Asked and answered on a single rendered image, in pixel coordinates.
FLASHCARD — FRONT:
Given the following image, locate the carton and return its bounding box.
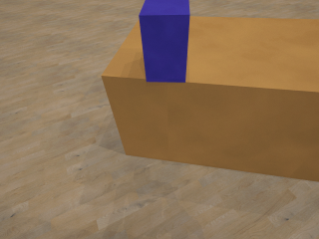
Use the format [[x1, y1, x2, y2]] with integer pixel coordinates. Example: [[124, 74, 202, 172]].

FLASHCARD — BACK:
[[139, 0, 190, 83]]

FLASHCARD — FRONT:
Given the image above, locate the pedestal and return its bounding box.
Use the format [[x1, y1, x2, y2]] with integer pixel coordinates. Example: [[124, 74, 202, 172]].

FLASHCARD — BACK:
[[101, 16, 319, 182]]

